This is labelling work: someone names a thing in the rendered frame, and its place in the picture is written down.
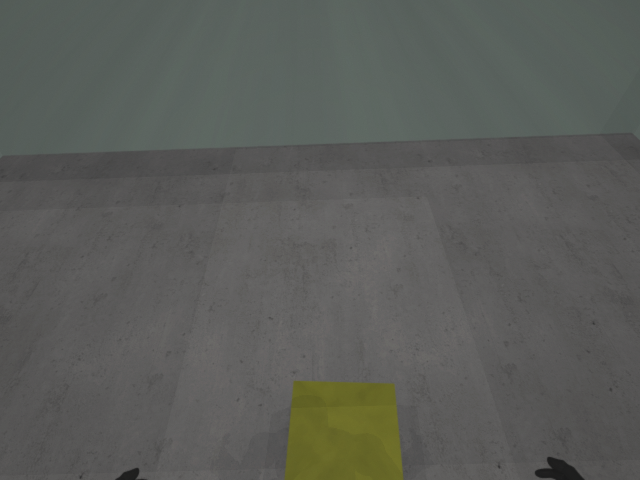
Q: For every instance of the robot right hand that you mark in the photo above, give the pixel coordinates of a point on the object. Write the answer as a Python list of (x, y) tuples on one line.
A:
[(561, 471)]

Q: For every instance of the carton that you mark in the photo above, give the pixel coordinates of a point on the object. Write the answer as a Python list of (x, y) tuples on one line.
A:
[(343, 431)]

